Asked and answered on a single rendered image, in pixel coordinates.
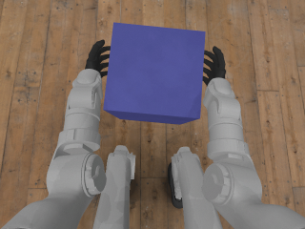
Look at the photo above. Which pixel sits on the robot left forearm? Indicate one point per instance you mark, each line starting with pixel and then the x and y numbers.
pixel 80 134

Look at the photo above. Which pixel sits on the robot left shin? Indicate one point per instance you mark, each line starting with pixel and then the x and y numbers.
pixel 118 148

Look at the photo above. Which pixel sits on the robot left thigh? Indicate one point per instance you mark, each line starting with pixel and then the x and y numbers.
pixel 113 211

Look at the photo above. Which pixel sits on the robot left upper arm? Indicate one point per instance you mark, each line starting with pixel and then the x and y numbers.
pixel 72 181

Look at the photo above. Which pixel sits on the carton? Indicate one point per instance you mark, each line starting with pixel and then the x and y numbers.
pixel 155 74

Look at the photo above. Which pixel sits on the robot right forearm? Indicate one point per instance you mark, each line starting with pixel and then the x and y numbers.
pixel 226 139

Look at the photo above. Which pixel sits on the robot right hand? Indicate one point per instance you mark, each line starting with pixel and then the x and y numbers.
pixel 217 67

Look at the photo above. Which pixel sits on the robot left hand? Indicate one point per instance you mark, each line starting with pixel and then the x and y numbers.
pixel 95 58

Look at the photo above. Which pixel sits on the robot right upper arm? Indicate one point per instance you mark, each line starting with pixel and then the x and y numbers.
pixel 235 192

